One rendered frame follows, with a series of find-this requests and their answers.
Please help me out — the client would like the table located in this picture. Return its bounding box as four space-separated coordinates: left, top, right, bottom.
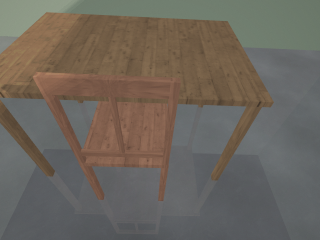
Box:
0 12 274 181

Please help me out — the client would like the chair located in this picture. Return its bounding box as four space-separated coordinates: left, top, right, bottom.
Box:
33 72 181 201

